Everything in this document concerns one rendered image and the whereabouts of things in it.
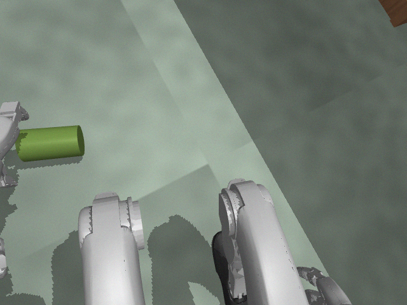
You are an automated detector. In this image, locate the bookshelf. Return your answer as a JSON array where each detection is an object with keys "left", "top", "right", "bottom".
[{"left": 379, "top": 0, "right": 407, "bottom": 27}]

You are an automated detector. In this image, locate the left robot hand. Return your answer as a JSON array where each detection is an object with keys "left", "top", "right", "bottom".
[{"left": 0, "top": 101, "right": 29, "bottom": 188}]

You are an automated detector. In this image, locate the right robot foot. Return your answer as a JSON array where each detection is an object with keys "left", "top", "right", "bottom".
[{"left": 212, "top": 231, "right": 247, "bottom": 305}]

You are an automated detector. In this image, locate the right robot hand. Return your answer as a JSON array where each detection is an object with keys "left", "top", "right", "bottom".
[{"left": 297, "top": 267, "right": 352, "bottom": 305}]

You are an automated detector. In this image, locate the can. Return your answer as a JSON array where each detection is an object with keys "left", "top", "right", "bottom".
[{"left": 15, "top": 125, "right": 85, "bottom": 162}]

